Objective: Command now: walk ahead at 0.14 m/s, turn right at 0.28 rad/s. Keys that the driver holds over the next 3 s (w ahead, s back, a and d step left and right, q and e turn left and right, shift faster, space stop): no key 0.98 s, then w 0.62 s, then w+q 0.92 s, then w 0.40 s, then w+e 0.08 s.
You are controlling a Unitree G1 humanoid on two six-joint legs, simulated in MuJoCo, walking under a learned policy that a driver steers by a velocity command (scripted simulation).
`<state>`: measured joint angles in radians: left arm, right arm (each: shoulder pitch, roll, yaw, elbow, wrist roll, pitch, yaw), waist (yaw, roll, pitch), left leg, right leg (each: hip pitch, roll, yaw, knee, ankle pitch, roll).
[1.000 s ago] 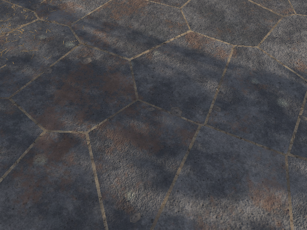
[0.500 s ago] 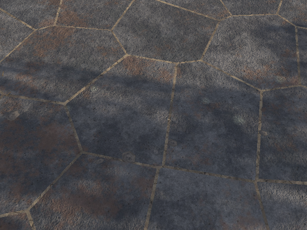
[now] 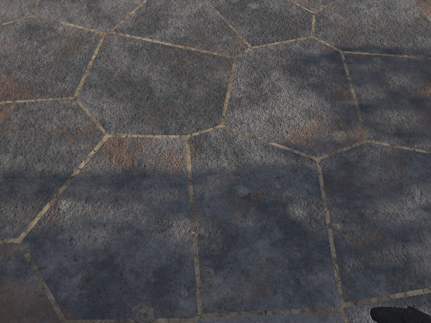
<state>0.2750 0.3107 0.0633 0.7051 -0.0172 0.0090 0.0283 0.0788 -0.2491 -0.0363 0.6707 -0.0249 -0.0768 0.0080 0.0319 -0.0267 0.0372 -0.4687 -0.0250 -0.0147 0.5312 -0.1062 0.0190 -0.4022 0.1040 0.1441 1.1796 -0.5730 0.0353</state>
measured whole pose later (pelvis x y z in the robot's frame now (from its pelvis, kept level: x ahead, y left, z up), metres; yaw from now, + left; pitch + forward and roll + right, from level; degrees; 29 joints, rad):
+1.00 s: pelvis +0.08 -0.02 +0.01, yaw -1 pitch -2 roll +0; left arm 0.26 0.21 0.04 0.88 0.01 -0.01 0.04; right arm 0.15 -0.22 -0.04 1.01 0.00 0.01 -0.03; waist -0.01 0.00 0.03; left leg -0.25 0.01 -0.01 0.54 -0.25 -0.02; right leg -0.17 0.01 0.03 0.53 -0.33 0.00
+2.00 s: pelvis +0.49 -0.06 +0.02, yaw +8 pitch +0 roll -3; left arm 0.31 0.24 0.06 0.99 0.02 -0.11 0.00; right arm 0.19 -0.28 -0.08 0.90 0.03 -0.04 -0.01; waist 0.04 0.04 0.01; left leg -0.71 0.12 -0.09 1.00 -0.08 0.04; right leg -0.05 0.05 -0.20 0.24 -0.20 -0.05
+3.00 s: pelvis +1.05 +0.14 +0.02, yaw +32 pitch +2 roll -1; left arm 0.32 0.25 0.05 0.88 0.00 -0.10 -0.03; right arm 0.21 -0.28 -0.06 0.73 0.00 -0.07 -0.01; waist 0.05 0.04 0.02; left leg -0.60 0.08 -0.05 0.98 -0.26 0.01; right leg -0.18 0.07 -0.02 0.31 -0.17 -0.07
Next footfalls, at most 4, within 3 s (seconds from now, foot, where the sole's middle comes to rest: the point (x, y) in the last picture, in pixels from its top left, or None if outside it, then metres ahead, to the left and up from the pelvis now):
0.24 right None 0.09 -0.14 -0.76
1.68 right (273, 304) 0.51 -0.15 -0.76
2.24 left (187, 223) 0.78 0.13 -0.76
2.74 right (207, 144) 1.13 0.08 -0.76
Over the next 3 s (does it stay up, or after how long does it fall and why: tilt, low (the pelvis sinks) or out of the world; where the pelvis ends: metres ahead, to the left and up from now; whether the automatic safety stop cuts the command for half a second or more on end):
stays up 1.05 0.14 0.02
